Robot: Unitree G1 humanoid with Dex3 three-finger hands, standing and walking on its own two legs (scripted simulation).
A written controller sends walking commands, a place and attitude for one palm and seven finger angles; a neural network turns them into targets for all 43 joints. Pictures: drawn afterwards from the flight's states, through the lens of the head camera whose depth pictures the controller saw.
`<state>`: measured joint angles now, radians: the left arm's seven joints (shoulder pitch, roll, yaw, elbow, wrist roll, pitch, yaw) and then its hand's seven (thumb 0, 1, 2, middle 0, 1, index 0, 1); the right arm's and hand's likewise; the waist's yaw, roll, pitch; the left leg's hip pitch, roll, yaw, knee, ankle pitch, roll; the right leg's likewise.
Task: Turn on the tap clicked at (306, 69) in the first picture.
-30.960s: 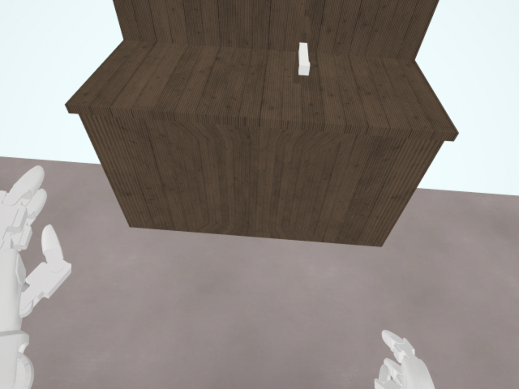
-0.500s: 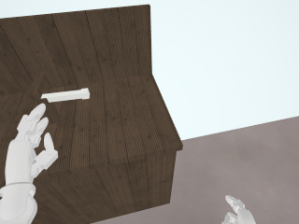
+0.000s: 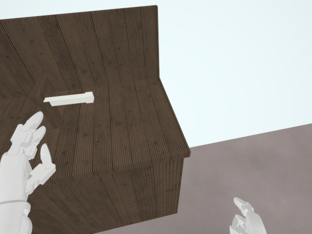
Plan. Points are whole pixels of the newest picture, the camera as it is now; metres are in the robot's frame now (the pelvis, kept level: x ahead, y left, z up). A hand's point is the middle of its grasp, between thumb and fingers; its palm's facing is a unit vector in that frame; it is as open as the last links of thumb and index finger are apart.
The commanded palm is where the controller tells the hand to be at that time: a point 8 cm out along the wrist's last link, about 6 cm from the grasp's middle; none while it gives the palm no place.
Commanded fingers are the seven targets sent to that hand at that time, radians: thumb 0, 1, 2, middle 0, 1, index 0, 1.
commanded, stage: step back with the hand held close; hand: left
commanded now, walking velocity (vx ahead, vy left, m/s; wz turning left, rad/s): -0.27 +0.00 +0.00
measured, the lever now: (89, 97) +0.52 +0.30 +0.07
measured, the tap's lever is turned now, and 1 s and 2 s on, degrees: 86 86 86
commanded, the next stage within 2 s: stop stepping back and stand still in 1.32 s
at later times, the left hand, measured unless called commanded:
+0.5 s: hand (22, 181) +0.16 +0.27 +0.16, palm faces +0.34 -0.82 -0.45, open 7.4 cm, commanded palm +0.11 +0.31 +0.17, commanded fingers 0.00 0.90 0.90 -0.20 -0.30 -0.20 -0.30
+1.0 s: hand out of the picture +0.10 +0.30 +0.18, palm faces +0.42 -0.81 -0.41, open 7.4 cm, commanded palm +0.05 +0.33 +0.17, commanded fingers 0.00 0.90 0.90 -0.20 -0.30 -0.20 -0.30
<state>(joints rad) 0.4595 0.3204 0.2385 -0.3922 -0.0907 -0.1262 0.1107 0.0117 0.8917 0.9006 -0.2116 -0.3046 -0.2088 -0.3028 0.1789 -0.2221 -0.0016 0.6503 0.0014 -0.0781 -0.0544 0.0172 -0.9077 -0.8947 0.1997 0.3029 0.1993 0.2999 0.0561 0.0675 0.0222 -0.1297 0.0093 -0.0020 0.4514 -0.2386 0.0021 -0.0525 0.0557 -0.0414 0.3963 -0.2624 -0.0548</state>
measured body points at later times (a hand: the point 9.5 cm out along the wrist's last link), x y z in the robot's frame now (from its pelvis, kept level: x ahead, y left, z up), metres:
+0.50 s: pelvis -0.06 +0.03 -0.01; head -0.03 +0.03 +0.44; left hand +0.14 +0.31 +0.18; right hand +0.12 -0.21 -0.09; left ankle +0.01 +0.12 -0.74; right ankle -0.02 -0.08 -0.74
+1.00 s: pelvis -0.11 +0.05 -0.01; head -0.09 +0.07 +0.44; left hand +0.07 +0.34 +0.20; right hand +0.05 -0.18 -0.09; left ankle +0.01 +0.12 -0.74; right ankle -0.18 -0.08 -0.70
